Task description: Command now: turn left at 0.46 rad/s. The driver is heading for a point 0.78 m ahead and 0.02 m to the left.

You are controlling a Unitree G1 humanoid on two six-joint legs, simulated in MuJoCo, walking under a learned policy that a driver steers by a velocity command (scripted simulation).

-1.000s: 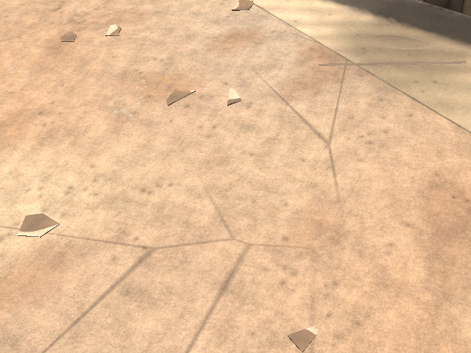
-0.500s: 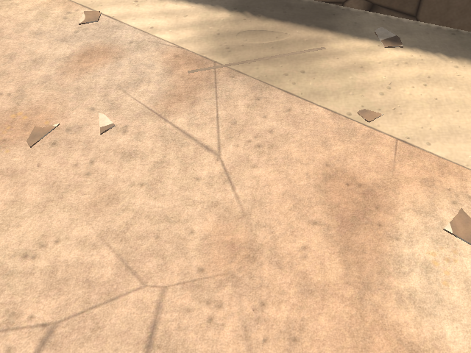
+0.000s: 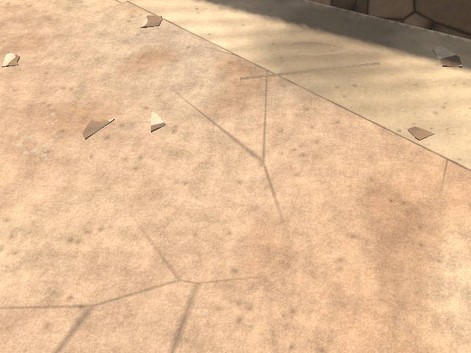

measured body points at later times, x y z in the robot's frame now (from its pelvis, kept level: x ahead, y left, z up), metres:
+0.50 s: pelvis -0.02 +0.02 +0.01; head +0.00 +0.02 +0.46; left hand +0.01 +0.30 -0.13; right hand +0.14 -0.22 -0.11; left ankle -0.03 +0.09 -0.74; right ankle +0.01 -0.10 -0.72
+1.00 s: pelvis +0.07 +0.04 +0.01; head +0.08 +0.06 +0.46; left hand +0.21 +0.30 -0.11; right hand +0.09 -0.25 -0.10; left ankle +0.02 +0.13 -0.73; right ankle +0.06 -0.10 -0.66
